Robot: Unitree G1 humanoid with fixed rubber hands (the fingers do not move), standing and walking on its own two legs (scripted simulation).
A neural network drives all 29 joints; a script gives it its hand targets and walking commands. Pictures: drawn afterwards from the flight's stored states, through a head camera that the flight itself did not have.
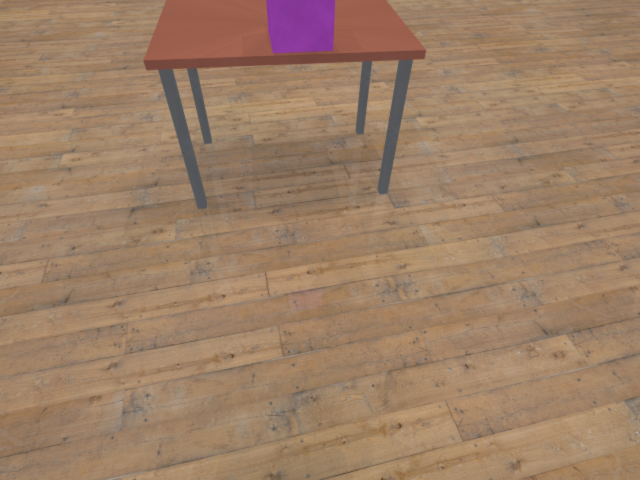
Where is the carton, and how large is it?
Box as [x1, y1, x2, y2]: [266, 0, 334, 52]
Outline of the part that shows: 266,0 268,31 273,52 332,50 334,0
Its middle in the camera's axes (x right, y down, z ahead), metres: -0.08 -0.79 +1.32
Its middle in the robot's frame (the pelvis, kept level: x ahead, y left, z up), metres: +1.53 +0.05 +0.04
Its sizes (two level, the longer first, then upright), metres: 0.210 0.200 0.250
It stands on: a table, 0.69 m high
